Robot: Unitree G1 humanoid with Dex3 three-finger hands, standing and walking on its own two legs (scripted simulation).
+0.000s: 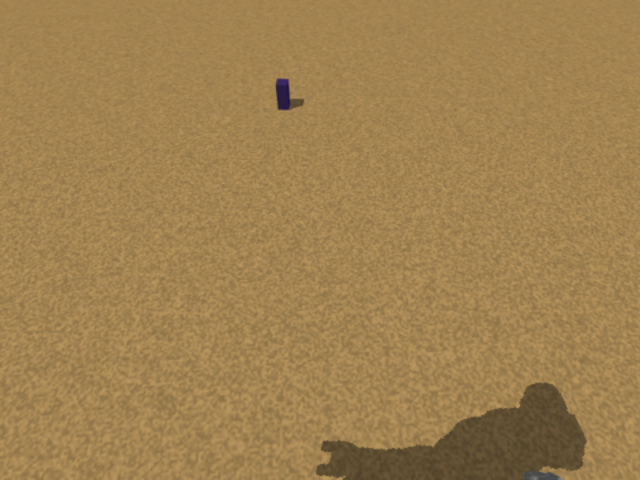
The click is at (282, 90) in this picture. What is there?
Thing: carton on end
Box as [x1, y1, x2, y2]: [276, 79, 289, 109]
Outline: 277,79 276,93 278,109 288,109 289,96 287,79
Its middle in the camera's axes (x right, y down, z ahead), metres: -0.20 -0.80 +2.15
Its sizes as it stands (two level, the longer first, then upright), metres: 0.065 0.060 0.146
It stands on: the floor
